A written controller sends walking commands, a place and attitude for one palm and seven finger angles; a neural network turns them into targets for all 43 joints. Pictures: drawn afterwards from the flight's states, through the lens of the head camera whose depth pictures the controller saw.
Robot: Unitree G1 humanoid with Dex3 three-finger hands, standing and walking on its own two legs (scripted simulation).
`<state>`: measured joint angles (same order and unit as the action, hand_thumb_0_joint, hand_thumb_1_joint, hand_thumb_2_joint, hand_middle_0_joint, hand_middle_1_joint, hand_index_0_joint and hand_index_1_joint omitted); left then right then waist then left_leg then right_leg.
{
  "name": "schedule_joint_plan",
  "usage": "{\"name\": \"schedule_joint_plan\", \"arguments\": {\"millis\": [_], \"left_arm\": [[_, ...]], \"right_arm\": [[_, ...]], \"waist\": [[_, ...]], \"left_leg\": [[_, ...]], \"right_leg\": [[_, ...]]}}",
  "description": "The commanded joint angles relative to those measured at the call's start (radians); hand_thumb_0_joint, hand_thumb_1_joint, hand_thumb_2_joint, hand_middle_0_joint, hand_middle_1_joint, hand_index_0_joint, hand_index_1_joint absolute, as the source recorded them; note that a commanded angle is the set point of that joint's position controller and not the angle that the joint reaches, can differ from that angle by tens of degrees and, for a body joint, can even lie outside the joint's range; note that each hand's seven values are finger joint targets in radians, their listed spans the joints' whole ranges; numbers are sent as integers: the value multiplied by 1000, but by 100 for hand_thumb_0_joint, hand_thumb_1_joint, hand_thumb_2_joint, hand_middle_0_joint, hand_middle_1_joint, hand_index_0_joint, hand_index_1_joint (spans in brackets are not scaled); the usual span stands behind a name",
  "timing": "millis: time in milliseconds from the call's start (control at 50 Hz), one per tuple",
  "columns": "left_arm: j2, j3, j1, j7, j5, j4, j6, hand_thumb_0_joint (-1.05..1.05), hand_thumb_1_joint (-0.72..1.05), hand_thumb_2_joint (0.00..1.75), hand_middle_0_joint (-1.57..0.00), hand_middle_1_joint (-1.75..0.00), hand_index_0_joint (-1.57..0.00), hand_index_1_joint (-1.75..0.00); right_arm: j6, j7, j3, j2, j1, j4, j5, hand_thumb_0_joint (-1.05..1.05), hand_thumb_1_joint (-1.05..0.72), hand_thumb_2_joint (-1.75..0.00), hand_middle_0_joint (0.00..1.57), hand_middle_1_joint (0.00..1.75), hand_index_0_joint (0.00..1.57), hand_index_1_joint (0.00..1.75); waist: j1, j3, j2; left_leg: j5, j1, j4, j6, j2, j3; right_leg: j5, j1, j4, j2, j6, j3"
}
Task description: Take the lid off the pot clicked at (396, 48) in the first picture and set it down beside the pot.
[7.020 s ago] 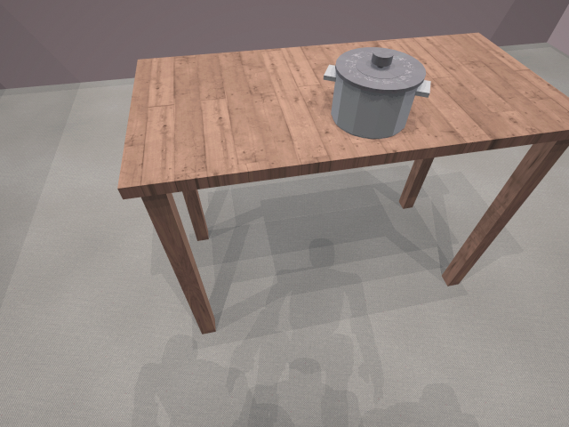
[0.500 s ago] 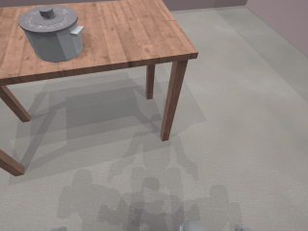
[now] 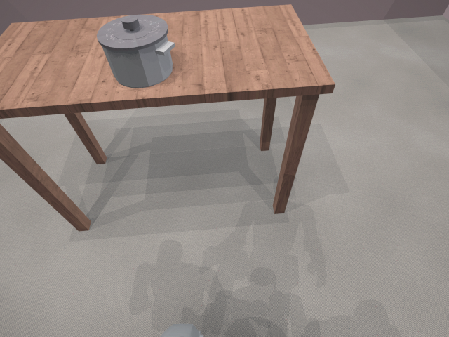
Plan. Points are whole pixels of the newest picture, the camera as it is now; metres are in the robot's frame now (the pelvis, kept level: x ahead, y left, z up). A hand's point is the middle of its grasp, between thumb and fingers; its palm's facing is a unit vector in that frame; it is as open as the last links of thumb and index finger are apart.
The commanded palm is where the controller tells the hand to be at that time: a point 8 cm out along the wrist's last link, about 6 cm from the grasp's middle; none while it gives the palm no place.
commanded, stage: take the last steps up to it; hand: left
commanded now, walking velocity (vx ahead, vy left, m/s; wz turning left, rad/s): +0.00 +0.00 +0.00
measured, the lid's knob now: (130, 22) +0.80 +0.29 +0.15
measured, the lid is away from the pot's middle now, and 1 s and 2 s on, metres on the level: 0.00 0.00 0.00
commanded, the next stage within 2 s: come to a stop and stand still in 1.02 s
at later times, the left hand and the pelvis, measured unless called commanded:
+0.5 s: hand out of the picture +0.10 +0.24 -0.16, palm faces +0.07 -0.97 -0.21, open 7.4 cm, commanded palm none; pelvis +0.07 +0.04 +0.00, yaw +4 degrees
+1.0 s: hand (135, 305) +0.20 +0.22 -0.17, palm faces +0.18 -0.96 -0.20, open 7.3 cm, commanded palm none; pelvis +0.25 +0.04 +0.00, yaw +5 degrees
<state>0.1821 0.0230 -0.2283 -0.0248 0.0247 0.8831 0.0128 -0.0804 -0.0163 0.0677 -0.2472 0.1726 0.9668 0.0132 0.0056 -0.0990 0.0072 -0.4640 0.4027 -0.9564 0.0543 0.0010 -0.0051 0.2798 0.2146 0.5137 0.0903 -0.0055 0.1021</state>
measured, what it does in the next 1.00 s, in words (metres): walks ahead: left foot, then right foot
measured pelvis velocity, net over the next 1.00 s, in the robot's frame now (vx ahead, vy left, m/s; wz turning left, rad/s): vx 0.25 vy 0.04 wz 0.09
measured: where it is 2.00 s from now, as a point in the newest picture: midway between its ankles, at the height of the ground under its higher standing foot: (218, 313)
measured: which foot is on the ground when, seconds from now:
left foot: up 0.00-0.10, down 0.12-0.62, up 0.64-1.00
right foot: down 0.00-0.12, up 0.14-0.58, down 0.60-1.00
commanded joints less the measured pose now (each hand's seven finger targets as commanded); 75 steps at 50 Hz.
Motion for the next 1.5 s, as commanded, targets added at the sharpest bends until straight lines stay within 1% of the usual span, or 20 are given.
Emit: {"name": "schedule_joint_plan", "arguments": {"millis": [0,60,80,100,140,260,460,540,580,600,660,720,920,980,1020,1060,1180,1360,1420,1480], "left_arm": [[246,71,-81,-12,5,-14,-14,0,90,90,-20,-30,-20,-30],[239,71,-59,-4,-7,8,-8,0,90,90,-20,-30,-20,-30],[204,65,-52,3,-14,2,-2,0,90,90,-20,-30,-20,-30],[140,55,-45,16,-14,-24,4,0,90,90,-20,-30,-20,-30],[135,44,102,17,6,-58,-1,0,90,90,-20,-30,-20,-30],[117,30,-13,44,2,47,-18,0,90,90,-20,-30,-20,-30],[78,25,142,48,-4,2,-33,0,90,90,-20,-30,-20,-30],[85,40,-17,46,-3,61,-54,0,90,90,-20,-30,-20,-30],[242,85,-291,26,2,139,-72,0,90,90,-20,-30,-20,-30],[264,89,-339,22,-17,151,-73,0,90,90,-20,-30,-20,-30],[133,62,-105,6,-12,99,-66,0,90,90,-20,-30,-20,-30],[84,45,-67,8,-5,97,-83,0,90,90,-20,-30,-20,-30],[135,49,-172,11,-5,174,-84,0,90,90,-20,-30,-20,-30],[122,47,-151,7,-10,178,-73,0,90,90,-20,-30,-20,-30],[43,28,-199,15,-23,149,-73,0,90,90,-20,-30,-20,-30],[52,25,-97,5,-13,114,-65,0,90,90,-20,-30,-20,-30],[-14,10,-197,-3,-13,180,-11,0,90,90,-20,-30,-20,-30],[110,36,-126,-11,-3,113,4,0,90,90,-20,-30,-20,-30],[215,56,-120,-14,1,100,-14,0,90,90,-20,-30,-20,-30],[188,57,-49,-26,-1,76,-8,0,90,90,-20,-30,-20,-30]], "right_arm": [[44,7,-7,-30,-57,-86,-11,0,-90,-90,20,30,20,30],[64,10,-12,-42,42,-51,-3,0,-90,-90,20,30,20,30],[75,13,-2,-94,78,-43,1,0,-90,-90,20,30,20,30],[77,17,24,-199,132,-39,16,0,-90,-90,20,30,20,30],[80,27,19,-200,207,-17,19,0,-90,-90,20,30,20,30],[126,40,-17,-91,148,-10,-2,0,-90,-90,20,30,20,30],[138,42,-12,-78,281,82,9,0,-90,-90,20,30,20,30],[140,48,-19,-59,270,107,7,0,-90,-90,20,30,20,30],[153,35,-31,19,285,77,-11,0,-90,-90,20,30,20,30],[148,34,-22,-33,231,62,-8,0,-90,-90,20,30,20,30],[126,19,-10,6,150,57,7,0,-90,-90,20,30,20,30],[103,9,-17,54,204,74,14,0,-90,-90,20,30,20,30],[129,-9,-23,50,-10,-2,5,0,-90,-90,20,30,20,30],[141,6,-16,6,123,41,11,0,-90,-90,20,30,20,30],[143,29,24,-170,324,79,21,0,-90,-90,20,30,20,30],[132,41,12,-147,287,66,9,0,-90,-90,20,30,20,30],[142,56,-43,1,31,21,1,0,-90,-90,20,30,20,30],[73,60,0,-55,36,26,-1,0,-90,-90,20,30,20,30],[47,52,1,19,76,9,-10,0,-90,-90,20,30,20,30],[34,57,7,3,58,16,-9,0,-90,-90,20,30,20,30]], "waist": [[-50,138,-220],[-7,165,-195],[17,161,-67],[51,134,231],[98,41,267],[2,38,107],[51,-32,79],[-29,50,43],[-125,213,-278],[-140,228,-260],[-43,34,-57],[16,32,-118],[-42,30,-144],[37,70,-87],[91,235,273],[86,169,176],[-56,100,70],[-33,67,94],[-29,172,-251],[-23,184,-155]], "left_leg": [[-7,-42,209,-9,-21,53],[170,-278,505,-31,-27,82],[159,-403,593,-63,46,-3],[65,-483,668,-167,283,-327],[-64,-364,785,-286,356,-485],[238,-328,784,-247,210,-212],[332,-343,769,-267,246,-206],[508,-270,519,-195,164,-99],[113,144,30,-103,-18,70],[-120,174,-174,-109,2,16],[76,208,-250,-100,113,-33],[168,114,-105,-60,119,25],[235,27,309,-46,63,118],[315,-261,492,-66,26,138],[631,-629,583,-251,407,-319],[564,-472,645,-323,450,-360],[897,-148,671,-210,265,9],[707,-185,490,-133,218,-15],[-53,-70,151,-28,-10,94],[-129,24,-157,-28,-8,-36]], "right_leg": [[-584,-141,-101,219,-144,-164],[-192,-25,-63,184,-63,-118],[31,120,26,139,-20,-73],[276,355,240,8,39,32],[320,482,516,-11,32,-55],[36,396,514,20,46,-61],[17,326,189,-1,35,-23],[-76,-22,-35,-63,0,22],[-71,-504,-173,297,-156,-468],[26,-412,-274,375,-221,-597],[204,-80,-349,296,-201,-401],[-47,18,-357,201,-151,-179],[-359,-116,-241,178,-133,-122],[-421,-31,-17,114,-87,-63],[254,313,490,-69,2,48],[327,406,728,-32,-5,-59],[71,121,396,13,47,-80],[-237,12,14,-6,15,-78],[-868,-76,-97,280,-177,-365],[-851,-102,-90,270,-250,-322]]}}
